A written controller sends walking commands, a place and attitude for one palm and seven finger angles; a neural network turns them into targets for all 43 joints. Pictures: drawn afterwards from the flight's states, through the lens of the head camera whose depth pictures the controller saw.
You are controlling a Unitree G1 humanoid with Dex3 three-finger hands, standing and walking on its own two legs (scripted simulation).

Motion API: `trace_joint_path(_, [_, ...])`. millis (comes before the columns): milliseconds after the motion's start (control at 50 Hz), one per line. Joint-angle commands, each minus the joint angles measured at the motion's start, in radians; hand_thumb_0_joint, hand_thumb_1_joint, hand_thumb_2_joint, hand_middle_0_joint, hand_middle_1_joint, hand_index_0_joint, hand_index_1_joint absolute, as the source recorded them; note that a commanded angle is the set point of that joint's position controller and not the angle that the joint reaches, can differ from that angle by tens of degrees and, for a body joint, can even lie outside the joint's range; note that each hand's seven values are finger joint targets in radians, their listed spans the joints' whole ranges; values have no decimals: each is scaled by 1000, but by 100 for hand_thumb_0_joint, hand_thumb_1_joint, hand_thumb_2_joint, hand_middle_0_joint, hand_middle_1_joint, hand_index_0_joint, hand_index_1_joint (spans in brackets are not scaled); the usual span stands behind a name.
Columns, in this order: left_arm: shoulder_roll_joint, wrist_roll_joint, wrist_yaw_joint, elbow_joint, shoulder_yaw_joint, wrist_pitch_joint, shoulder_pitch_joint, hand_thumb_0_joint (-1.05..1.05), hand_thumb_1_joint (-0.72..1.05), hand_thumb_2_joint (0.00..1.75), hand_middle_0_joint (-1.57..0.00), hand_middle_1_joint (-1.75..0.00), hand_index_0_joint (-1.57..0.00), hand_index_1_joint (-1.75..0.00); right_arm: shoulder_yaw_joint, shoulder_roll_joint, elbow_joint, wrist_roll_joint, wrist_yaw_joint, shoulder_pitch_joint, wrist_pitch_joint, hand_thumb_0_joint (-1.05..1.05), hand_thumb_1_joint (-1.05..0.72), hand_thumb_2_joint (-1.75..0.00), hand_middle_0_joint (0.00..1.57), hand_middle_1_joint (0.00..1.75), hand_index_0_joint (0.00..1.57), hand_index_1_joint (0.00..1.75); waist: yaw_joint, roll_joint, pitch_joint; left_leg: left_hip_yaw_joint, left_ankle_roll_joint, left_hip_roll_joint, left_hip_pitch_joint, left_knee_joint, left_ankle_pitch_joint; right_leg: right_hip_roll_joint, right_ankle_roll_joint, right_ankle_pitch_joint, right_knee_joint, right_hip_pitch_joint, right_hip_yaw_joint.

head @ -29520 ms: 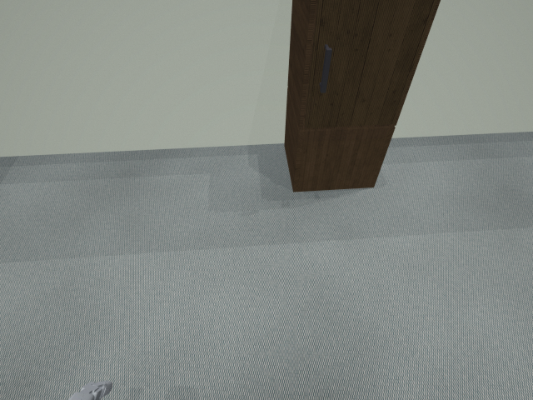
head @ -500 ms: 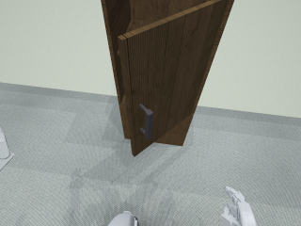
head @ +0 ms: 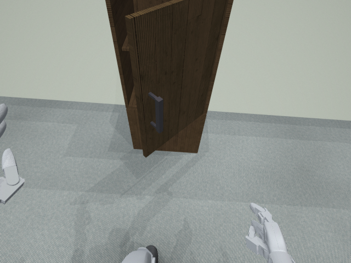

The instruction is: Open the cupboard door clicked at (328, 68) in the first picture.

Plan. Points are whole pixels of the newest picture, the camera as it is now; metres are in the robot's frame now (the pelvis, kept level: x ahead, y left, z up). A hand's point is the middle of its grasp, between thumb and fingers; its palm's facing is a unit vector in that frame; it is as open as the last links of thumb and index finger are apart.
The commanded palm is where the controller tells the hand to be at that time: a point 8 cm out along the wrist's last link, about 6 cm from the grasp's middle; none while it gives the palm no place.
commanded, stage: stop stepping back and stand still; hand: left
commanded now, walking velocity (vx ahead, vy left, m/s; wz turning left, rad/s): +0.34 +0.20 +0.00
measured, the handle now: (155, 113) +0.58 +0.11 -0.07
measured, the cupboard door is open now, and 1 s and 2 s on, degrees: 48 48 48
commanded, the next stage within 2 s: let the arm hang, fingers relaxed in 0.60 s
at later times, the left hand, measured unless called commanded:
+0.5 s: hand (11, 205) +0.16 +0.24 +0.18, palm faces +0.36 -0.77 -0.52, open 7.4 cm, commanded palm +0.11 +0.29 +0.19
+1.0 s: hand out of the picture -0.01 +0.19 -0.15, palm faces -0.06 -0.98 -0.17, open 7.4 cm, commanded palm none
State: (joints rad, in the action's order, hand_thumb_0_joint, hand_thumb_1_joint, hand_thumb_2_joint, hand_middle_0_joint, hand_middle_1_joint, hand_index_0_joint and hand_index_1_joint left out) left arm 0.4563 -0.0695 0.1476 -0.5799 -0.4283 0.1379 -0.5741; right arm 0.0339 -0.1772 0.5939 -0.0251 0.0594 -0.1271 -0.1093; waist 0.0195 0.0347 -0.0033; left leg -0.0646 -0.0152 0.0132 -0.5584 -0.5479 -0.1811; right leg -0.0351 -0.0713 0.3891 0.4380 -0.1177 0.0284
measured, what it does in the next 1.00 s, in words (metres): steps on the spot: left foot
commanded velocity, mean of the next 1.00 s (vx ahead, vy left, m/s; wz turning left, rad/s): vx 0.05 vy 0.02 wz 0.00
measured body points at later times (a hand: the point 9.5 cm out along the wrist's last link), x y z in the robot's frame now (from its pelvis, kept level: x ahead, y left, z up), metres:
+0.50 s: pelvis -0.03 +0.00 +0.00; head -0.04 -0.01 +0.45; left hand +0.14 +0.28 +0.21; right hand +0.09 -0.24 -0.10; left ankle -0.03 +0.11 -0.71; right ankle -0.08 -0.08 -0.73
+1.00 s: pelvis -0.08 +0.01 +0.01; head -0.07 +0.02 +0.45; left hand -0.01 +0.24 -0.14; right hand +0.02 -0.25 -0.12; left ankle -0.03 +0.12 -0.73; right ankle -0.08 -0.08 -0.73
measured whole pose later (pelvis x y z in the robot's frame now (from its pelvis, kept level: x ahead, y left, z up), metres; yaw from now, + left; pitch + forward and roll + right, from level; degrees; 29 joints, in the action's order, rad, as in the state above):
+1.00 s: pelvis -0.08 +0.01 +0.01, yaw +0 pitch -1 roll +0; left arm 0.21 0.03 -0.02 0.84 0.03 -0.05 -0.25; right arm 0.01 -0.28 0.91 -0.03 0.00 -0.15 0.01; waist -0.02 0.02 -0.06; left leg -0.01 0.03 -0.02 -0.29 -0.50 -0.18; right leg 0.00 -0.03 0.28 0.52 -0.21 0.08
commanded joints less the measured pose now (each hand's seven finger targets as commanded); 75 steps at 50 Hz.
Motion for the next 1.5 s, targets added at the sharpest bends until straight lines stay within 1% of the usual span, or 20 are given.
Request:
trace_joint_path(0, [177,-9,28,-135,-143,86,27,0,90,90,-20,-30,-20,-30,-68,-127,-81,32,10,-29,-26,0,-90,-90,20,30,20,30,-28,126,147,81,-15,-5,64,-422,-81,304,-96,-180,-211,-95,-221])
trace_joint_path(40, [169,12,33,-89,-129,80,63,0,90,90,-20,-30,-20,-30,-62,-144,-90,30,25,25,-42,0,-90,-90,20,30,20,30,-37,61,55,44,5,26,92,-247,-74,271,-53,-355,-155,-99,-181])
trace_joint_path(120, [144,32,31,37,-84,92,144,0,90,90,-20,-30,-20,-30,-61,-155,-50,27,54,-17,-70,0,-90,-90,20,30,20,30,-34,-6,-5,-31,62,-3,303,80,-98,217,0,-249,-65,-146,-135])
trace_joint_path(180, [161,33,30,-30,-97,115,144,0,90,90,-20,-30,-20,-30,-81,-196,-78,35,54,-47,-81,0,-90,-90,20,30,20,30,-36,-144,96,146,135,125,477,95,217,98,90,-448,186,-181,-52])
trace_joint_path(220, [193,38,29,-113,-122,131,108,0,90,90,-20,-30,-20,-30,-64,-168,-76,20,39,-72,-85,0,-90,-90,20,30,20,30,-49,-201,148,232,169,172,548,59,590,50,89,-287,291,-255,25])
trace_joint_path(240, [182,36,17,-134,-116,134,92,0,90,90,-20,-30,-20,-30,-65,-164,-73,13,30,-45,-92,0,-90,-90,20,30,20,30,-40,-204,113,270,158,208,472,148,491,30,84,38,277,-246,32])
trace_joint_path(260, [195,35,17,-159,-127,134,98,0,90,90,-20,-30,-20,-30,-75,-177,-73,17,25,-35,-102,0,-90,-90,20,30,20,30,-28,-178,72,273,160,226,390,174,336,29,77,73,246,-190,17])
trace_joint_path(320, [159,35,25,-128,-140,128,-6,0,90,90,-20,-30,-20,-30,-68,-181,-83,27,19,-22,-104,0,-90,-90,20,30,20,30,-24,-159,32,134,99,156,208,134,115,52,66,-122,22,-24,9])
trace_joint_path(400, [165,14,29,-56,-172,145,-34,0,90,90,-20,-30,-20,-30,-84,-146,-80,33,7,-42,-75,0,-90,-90,20,30,20,30,-39,102,58,27,11,-1,125,-216,-150,306,-68,-395,-159,-24,-342])
trace_joint_path(460, [141,24,28,22,-151,139,3,0,90,90,-20,-30,-20,-30,-71,-133,-77,33,17,-28,-65,0,-90,-90,20,30,20,30,-37,57,40,63,20,24,158,-144,-195,274,-53,-444,-116,-48,-238])
trace_joint_path(520, [103,26,23,49,-93,134,57,0,90,90,-20,-30,-20,-30,-63,-150,-62,25,30,-23,-71,0,-90,-90,20,30,20,30,-41,-40,25,85,42,49,360,136,138,121,47,-343,-34,-115,-86])
trace_joint_path(560, [104,28,17,27,-60,132,113,0,90,90,-20,-30,-20,-30,-75,-167,-70,28,41,-9,-78,0,-90,-90,20,30,20,30,-26,-78,44,147,63,116,409,150,175,77,82,-256,-46,-141,-75])
trace_joint_path(660, [133,46,14,-92,-52,121,182,0,90,90,-20,-30,-20,-30,-62,-161,-84,18,41,2,-95,0,-90,-90,20,30,20,30,-23,-93,111,111,49,80,418,128,315,70,77,-418,-30,-44,-60])
trace_joint_path(680, [-54,115,-117,736,312,-31,171,0,90,90,-20,-30,-20,-30,-125,-336,137,22,-53,46,-95,0,-90,-90,20,30,20,30,-47,-110,34,152,69,100,311,5,489,135,45,-543,125,-144,-25])
trace_joint_path(740, [-83,101,-144,812,318,-125,179,0,90,90,-20,-30,-20,-30,-100,-264,117,20,-54,-15,17,0,-90,-90,20,30,20,30,-16,-108,132,188,88,133,290,55,353,100,41,-239,115,-120,-34])
trace_joint_path(840, [4,103,-149,1088,341,-108,335,0,90,90,-20,-30,-20,-30,-84,-289,161,6,-55,23,57,0,-90,-90,20,30,20,30,-22,145,127,195,73,82,308,66,178,154,7,-268,9,-87,-98])
trace_joint_path(920, [-11,91,-140,1287,379,-127,376,0,90,90,-20,-30,-20,-30,-65,-267,233,-3,-54,42,86,0,-90,-90,20,30,20,30,-20,-101,39,203,66,84,307,167,80,136,16,-141,-40,-92,-96])
trace_joint_path(1040, [-42,84,-140,1503,390,-130,334,0,90,90,-20,-30,-20,-30,-60,-226,339,1,-43,-13,111,0,-90,-90,20,30,20,30,-24,-191,-12,194,53,65,308,222,-154,139,-1,1,-142,-106,-111])
trace_joint_path(1180, [-35,83,-142,1627,385,-130,327,0,90,90,-20,-30,-20,-30,-79,-238,425,3,-34,-93,117,0,-90,-90,20,30,20,30,-31,-68,-30,201,60,72,335,216,-189,142,-13,87,-183,-150,-106])
trace_joint_path(1480, [2,81,-132,1681,384,-120,372,0,90,90,-20,-30,-20,-30,-78,-257,491,4,-38,-75,99,0,-90,-90,20,30,20,30,-18,-21,-55,210,66,92,338,269,-66,149,-4,-45,-155,-96,-93])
